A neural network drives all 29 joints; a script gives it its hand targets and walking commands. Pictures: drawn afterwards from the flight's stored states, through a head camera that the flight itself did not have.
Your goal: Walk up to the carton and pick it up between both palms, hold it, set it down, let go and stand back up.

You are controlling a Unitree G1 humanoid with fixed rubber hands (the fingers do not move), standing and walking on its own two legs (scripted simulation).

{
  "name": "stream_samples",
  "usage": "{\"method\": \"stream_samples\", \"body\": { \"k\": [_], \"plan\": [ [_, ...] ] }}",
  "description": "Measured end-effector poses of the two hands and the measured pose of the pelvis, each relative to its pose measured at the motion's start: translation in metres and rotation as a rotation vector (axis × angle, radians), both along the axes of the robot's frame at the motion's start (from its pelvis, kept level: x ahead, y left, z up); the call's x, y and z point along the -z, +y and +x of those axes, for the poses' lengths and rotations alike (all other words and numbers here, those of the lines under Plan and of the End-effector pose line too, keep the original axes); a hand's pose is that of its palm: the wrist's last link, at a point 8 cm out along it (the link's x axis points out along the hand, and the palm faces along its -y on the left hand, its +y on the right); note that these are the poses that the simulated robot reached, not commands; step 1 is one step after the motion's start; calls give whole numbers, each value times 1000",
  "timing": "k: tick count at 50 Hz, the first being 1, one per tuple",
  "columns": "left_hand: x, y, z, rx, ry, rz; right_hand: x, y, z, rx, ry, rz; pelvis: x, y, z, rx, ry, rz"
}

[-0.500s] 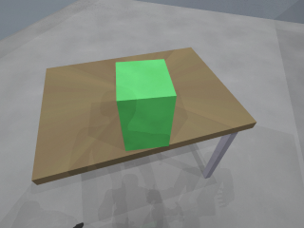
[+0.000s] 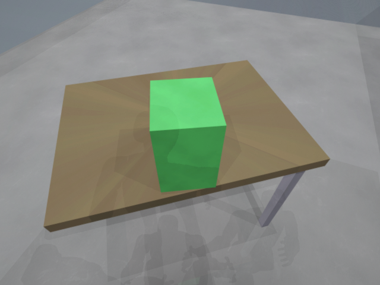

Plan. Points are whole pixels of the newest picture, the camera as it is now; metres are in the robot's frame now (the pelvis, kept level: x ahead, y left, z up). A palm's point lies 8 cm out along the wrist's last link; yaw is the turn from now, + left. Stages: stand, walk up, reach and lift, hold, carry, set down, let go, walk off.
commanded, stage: walk up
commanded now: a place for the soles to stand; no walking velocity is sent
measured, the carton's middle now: (185, 137) +0.49 +0.03 +0.00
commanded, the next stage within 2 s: none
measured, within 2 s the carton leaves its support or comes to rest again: neither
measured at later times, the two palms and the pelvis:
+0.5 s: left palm out of the picture +0.08 +0.21 -0.15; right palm (312, 278) +0.16 -0.27 -0.14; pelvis +0.08 -0.04 -0.01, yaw +4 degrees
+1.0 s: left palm out of the picture +0.07 +0.20 -0.13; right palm out of the picture +0.13 -0.30 -0.13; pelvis +0.07 -0.05 +0.00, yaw +7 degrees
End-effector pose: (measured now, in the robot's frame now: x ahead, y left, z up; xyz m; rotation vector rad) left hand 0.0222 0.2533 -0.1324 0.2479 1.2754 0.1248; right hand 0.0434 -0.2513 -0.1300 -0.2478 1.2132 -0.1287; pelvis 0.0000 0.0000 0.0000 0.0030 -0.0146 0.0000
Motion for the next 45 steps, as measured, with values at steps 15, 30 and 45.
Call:
{"method": "stream_samples", "body": {
  "k": [15,30,45],
  "plan": [
    [-7,-35,13,-66,51,35,-1,-48,13,-34,132,-24,-1,-40,49,-36,2,4],
    [12,-57,77,-73,-30,-19,2,-27,138,-103,-90,13,10,-46,84,-80,-16,5],
    [-1,-51,61,-104,-26,12,3,-52,105,-114,14,-14,2,-55,74,-112,-28,-16]
  ]
}}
